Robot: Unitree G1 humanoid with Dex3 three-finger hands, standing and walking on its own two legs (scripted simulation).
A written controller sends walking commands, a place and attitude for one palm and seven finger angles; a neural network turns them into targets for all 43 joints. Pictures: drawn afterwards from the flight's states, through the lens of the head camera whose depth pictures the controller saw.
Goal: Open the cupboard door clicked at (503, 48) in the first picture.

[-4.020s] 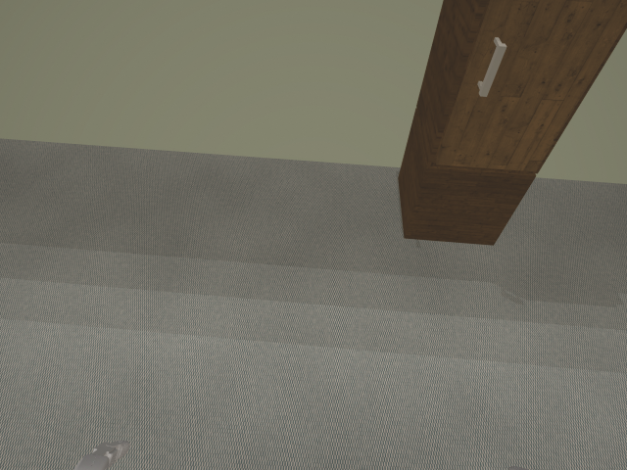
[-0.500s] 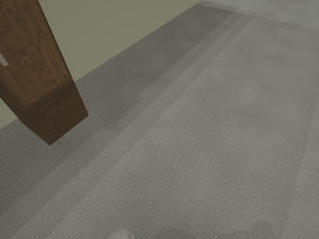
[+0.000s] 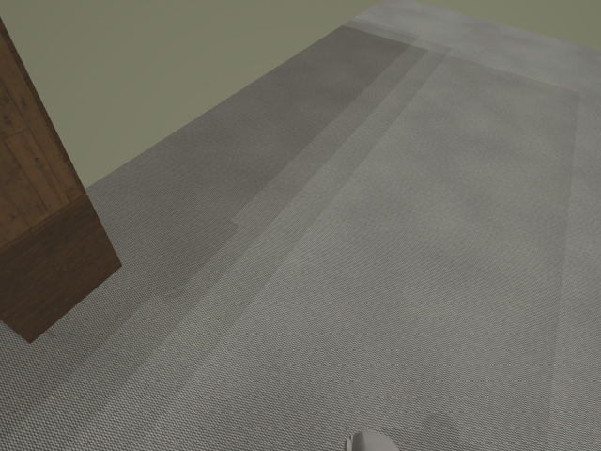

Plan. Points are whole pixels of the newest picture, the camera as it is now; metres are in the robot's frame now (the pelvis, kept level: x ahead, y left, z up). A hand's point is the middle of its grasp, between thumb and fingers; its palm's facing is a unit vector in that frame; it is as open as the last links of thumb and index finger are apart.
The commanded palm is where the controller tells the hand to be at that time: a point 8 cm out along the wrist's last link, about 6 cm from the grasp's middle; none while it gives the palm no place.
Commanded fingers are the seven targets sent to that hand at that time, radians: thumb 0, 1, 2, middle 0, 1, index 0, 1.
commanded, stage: walk to a spot facing it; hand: left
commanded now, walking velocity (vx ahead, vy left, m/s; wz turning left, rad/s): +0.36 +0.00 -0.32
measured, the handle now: out of the picture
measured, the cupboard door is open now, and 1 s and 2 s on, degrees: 0 0 0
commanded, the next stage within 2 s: turn to face it in 0.50 s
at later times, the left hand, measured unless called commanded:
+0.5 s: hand (260, 337) +0.34 +0.09 -0.18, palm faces -0.08 -0.98 -0.19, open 7.2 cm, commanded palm none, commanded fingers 0.00 0.90 0.90 -0.20 -0.30 -0.20 -0.30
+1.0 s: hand (237, 321) +0.38 +0.14 -0.20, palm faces +0.12 -0.98 -0.16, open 7.3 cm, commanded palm none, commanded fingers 0.00 0.90 0.90 -0.20 -0.30 -0.20 -0.30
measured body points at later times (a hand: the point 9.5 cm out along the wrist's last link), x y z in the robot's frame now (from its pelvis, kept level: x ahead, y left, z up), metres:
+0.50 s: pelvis +0.22 -0.08 -0.01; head +0.24 -0.08 +0.43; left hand +0.35 +0.14 -0.16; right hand +0.11 -0.26 -0.17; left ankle +0.14 +0.06 -0.64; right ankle +0.26 -0.14 -0.74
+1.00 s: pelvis +0.38 -0.04 -0.02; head +0.42 -0.01 +0.43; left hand +0.38 +0.19 -0.19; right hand +0.48 -0.27 -0.16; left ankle +0.46 +0.03 -0.74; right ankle +0.31 -0.17 -0.66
